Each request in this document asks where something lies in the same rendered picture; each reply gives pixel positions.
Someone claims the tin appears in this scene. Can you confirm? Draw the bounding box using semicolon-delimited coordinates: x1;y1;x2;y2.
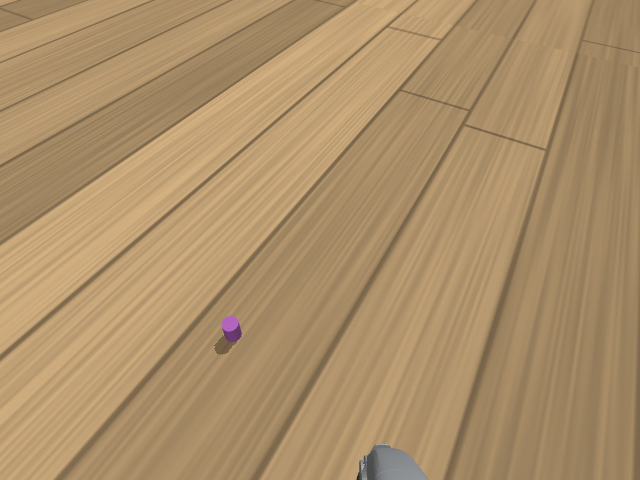
221;316;242;342

